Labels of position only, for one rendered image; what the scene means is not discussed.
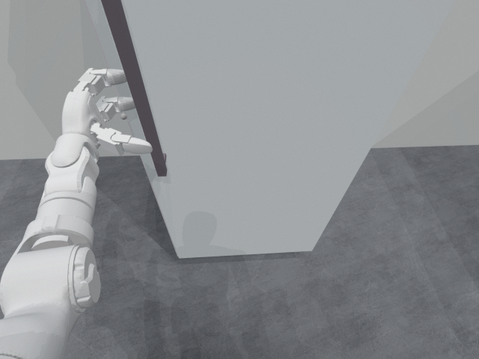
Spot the left robot forearm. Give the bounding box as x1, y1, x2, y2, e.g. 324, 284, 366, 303
0, 133, 100, 314

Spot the handle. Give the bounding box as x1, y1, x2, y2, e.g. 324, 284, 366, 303
101, 0, 167, 177

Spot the left robot upper arm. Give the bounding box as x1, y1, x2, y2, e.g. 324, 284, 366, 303
0, 245, 101, 359

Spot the robot left hand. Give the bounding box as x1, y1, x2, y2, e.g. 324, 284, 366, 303
62, 68, 153, 156

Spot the fridge door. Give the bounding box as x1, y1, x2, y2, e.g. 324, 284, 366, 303
85, 0, 456, 258

